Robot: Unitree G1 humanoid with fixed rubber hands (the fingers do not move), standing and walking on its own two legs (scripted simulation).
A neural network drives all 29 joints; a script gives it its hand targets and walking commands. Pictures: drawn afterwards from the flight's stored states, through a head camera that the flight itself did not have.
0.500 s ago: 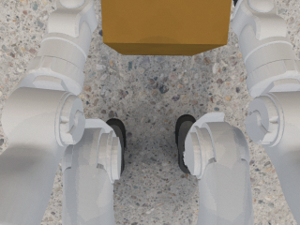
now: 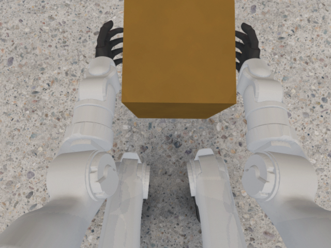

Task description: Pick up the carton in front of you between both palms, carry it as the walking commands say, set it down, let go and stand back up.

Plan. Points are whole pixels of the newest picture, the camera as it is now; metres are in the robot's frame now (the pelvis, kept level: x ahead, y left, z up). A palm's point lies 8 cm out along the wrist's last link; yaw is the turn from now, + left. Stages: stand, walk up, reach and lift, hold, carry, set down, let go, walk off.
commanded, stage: reach and lift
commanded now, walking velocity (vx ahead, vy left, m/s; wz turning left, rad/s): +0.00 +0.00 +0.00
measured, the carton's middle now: (175, 72) +0.52 -0.03 -0.14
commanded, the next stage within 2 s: none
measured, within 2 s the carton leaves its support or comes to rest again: neither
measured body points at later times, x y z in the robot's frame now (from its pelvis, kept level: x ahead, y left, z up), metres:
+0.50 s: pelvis +0.02 +0.00 +0.12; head +0.24 -0.01 +0.51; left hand +0.50 +0.13 +0.06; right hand +0.48 -0.17 +0.06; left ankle +0.11 +0.13 -0.39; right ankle +0.12 -0.13 -0.39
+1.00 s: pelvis +0.07 +0.00 +0.26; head +0.18 +0.00 +0.70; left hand +0.45 +0.14 +0.23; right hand +0.44 -0.17 +0.22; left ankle +0.11 +0.13 -0.39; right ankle +0.12 -0.13 -0.39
